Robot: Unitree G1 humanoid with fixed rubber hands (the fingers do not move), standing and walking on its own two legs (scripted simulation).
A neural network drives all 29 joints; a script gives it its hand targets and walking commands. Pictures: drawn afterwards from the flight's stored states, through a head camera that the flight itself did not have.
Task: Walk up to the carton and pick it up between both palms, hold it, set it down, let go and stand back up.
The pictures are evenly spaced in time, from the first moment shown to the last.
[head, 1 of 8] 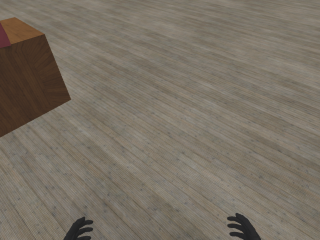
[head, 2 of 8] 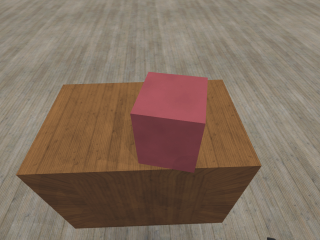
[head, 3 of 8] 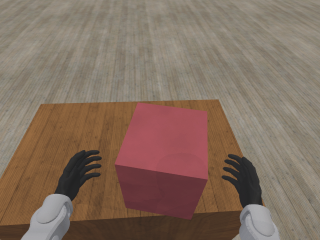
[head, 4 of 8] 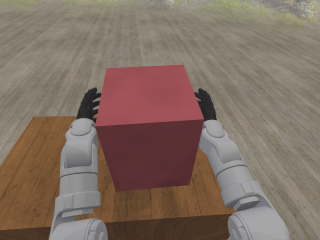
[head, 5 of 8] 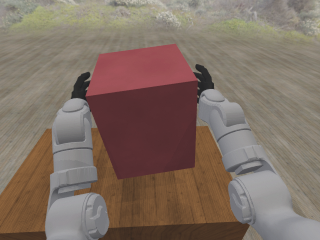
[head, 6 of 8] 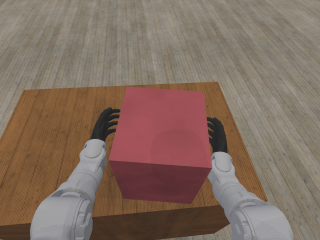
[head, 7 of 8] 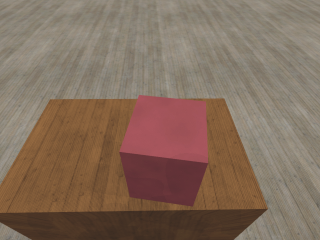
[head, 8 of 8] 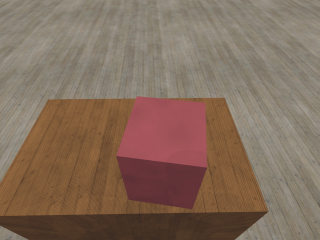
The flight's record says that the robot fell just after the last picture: no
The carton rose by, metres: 0.25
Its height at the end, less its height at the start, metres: +0.00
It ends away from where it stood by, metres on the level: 0.02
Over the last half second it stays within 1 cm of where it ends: yes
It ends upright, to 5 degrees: yes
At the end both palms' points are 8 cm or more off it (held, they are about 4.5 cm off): yes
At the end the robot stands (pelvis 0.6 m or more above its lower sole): yes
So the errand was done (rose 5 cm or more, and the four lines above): yes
